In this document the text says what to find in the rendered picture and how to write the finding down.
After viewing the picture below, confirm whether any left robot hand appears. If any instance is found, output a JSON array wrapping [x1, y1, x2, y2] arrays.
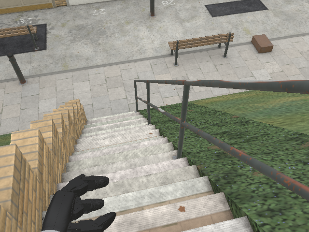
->
[[42, 174, 117, 232]]

